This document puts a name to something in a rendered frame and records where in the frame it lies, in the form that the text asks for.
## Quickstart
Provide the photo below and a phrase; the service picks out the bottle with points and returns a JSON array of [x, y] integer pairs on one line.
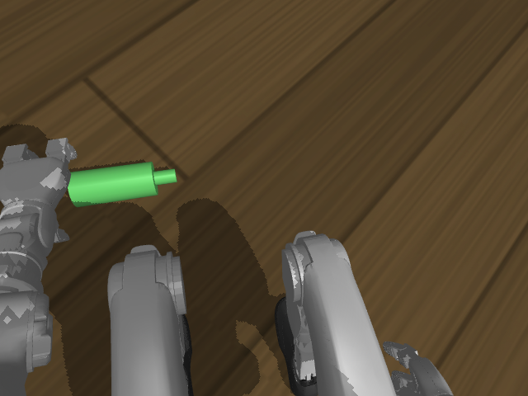
[[110, 184]]

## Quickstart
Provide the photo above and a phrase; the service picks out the left robot arm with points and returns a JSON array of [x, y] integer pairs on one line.
[[27, 231]]

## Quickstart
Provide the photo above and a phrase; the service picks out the left robot hand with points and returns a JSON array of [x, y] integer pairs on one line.
[[25, 176]]

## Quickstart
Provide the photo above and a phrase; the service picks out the right robot foot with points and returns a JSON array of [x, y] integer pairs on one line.
[[299, 387]]

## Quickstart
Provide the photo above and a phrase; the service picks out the right robot hand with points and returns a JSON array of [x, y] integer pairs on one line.
[[424, 378]]

